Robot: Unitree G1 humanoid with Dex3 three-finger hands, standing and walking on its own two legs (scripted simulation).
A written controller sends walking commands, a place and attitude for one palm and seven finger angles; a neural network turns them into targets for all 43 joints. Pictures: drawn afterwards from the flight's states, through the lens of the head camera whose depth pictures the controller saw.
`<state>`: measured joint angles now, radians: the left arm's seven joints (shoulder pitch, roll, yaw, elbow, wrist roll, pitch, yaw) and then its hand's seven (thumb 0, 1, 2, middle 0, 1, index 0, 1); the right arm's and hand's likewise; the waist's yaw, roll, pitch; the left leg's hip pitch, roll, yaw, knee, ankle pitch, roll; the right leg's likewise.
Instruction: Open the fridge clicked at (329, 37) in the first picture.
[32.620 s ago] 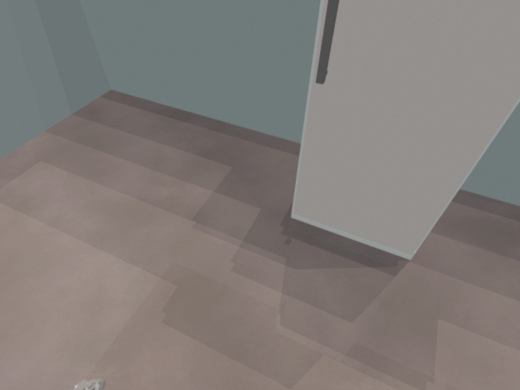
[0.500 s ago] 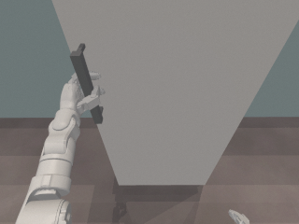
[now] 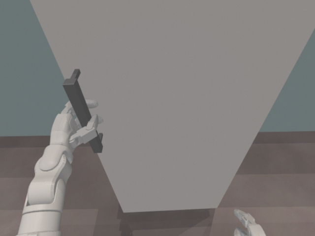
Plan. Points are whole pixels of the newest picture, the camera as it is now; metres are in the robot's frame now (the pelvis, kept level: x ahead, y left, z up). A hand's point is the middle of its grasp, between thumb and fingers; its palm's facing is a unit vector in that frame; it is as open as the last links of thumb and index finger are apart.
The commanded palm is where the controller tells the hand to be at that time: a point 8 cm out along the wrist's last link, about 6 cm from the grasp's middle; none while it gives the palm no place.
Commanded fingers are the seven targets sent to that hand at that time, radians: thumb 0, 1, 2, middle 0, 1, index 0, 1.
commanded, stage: walk backward, drawing the door open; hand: left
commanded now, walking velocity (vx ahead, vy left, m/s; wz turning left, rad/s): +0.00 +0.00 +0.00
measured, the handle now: (88, 115) +0.38 +0.20 +0.14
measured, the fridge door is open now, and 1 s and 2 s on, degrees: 2 27 58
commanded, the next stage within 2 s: none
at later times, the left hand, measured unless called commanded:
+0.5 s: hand (93, 161) +0.25 +0.15 +0.13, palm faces +0.31 -0.89 -0.33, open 6.5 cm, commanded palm +0.20 +0.19 +0.14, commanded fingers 0.00 0.90 0.90 -0.45 -1.40 -0.45 -1.40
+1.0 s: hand (114, 216) +0.14 +0.08 +0.13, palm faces +0.49 -0.86 -0.18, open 6.3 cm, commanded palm +0.09 +0.11 +0.14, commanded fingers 0.00 0.90 0.90 -0.45 -1.40 -0.45 -1.40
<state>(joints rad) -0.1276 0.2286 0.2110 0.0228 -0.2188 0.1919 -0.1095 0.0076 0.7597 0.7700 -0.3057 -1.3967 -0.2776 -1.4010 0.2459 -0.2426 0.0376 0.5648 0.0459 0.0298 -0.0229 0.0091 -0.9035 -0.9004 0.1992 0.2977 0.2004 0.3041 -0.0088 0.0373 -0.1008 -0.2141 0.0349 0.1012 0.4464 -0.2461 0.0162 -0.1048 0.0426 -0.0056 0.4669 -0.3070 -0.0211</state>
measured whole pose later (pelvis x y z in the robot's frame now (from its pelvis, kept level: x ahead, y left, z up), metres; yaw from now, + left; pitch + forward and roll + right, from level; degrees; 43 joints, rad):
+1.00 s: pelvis -0.01 -0.15 +0.00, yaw +27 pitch +0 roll -4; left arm 0.37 0.25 -0.03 -0.54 0.01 -0.09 0.09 -0.02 0.62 0.80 -0.46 -1.40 -0.31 -1.40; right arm 0.21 -0.12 0.02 0.62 -0.04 -0.12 -0.06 0.01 -0.90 -0.90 0.20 0.30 0.20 0.30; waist -0.01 0.02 0.07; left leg -0.30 0.12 -0.20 0.42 -0.15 -0.09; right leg -0.34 0.00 0.02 0.65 -0.38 0.06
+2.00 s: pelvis +0.09 -0.44 -0.01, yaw +68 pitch -3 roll -4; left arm 0.28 0.34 0.23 -0.44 -0.02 -0.12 0.11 -0.04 0.60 0.76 -0.46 -1.40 -0.34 -1.39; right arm 0.20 -0.14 0.00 0.65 -0.02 -0.12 -0.07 0.01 -0.90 -0.90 0.20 0.30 0.23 0.32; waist -0.01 -0.01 0.14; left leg -0.28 0.06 -0.04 0.53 -0.19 0.00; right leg -0.45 0.02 -0.03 1.02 -0.44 0.06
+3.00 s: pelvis +0.15 -0.69 -0.01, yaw +91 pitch -3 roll +2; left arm -0.56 0.30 0.12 0.59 -0.03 -0.14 0.06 -0.06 0.64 0.73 -0.46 -1.40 -0.45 -1.40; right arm 0.17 -0.24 0.02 0.76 0.02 -0.04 -0.10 0.01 -0.90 -0.90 0.20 0.30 0.21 0.30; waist 0.01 -0.01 0.07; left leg -0.43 -0.01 0.02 0.87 -0.36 0.00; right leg -0.27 -0.06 0.04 0.53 -0.22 0.01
